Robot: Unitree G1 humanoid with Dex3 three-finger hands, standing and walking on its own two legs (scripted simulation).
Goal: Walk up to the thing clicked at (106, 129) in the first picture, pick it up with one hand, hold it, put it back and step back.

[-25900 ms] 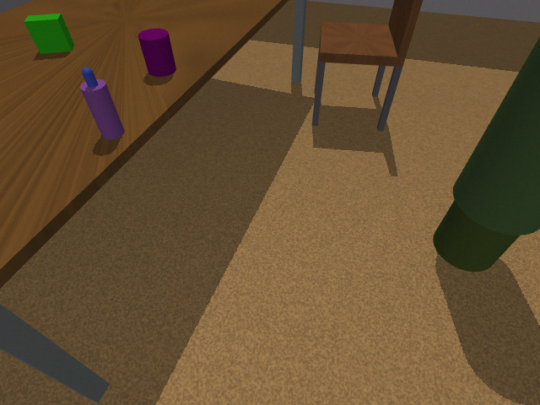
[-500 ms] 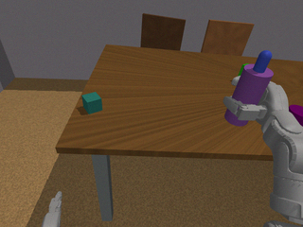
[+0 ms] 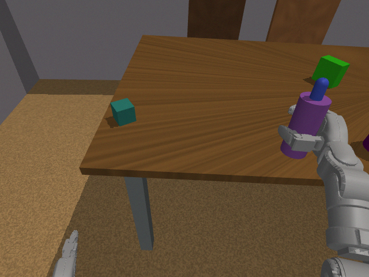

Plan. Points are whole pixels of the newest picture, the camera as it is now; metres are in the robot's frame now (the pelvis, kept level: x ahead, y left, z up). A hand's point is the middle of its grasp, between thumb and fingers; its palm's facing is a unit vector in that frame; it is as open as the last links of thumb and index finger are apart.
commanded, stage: crouch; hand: right
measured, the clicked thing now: (306, 118) +0.39 -0.21 +0.21
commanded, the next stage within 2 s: lower in 0.76 s
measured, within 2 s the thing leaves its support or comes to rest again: rests again in 1.90 s
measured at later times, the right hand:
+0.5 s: hand (294, 125) +0.45 -0.22 +0.15, palm faces +0.24 +0.97 -0.01, open 7.8 cm
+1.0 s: hand (294, 126) +0.47 -0.24 +0.12, palm faces +0.25 +0.97 -0.01, open 7.8 cm
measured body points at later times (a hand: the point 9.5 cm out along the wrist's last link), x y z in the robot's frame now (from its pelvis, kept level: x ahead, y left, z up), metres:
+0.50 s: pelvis +0.01 -0.01 +0.00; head +0.02 -0.01 +0.45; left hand +0.16 +0.26 -0.06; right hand +0.43 -0.27 +0.15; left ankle +0.03 +0.11 -0.73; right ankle +0.05 -0.13 -0.73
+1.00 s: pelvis +0.03 -0.01 +0.00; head +0.05 -0.01 +0.45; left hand +0.17 +0.25 -0.07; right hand +0.45 -0.29 +0.13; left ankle +0.03 +0.11 -0.73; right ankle +0.05 -0.13 -0.73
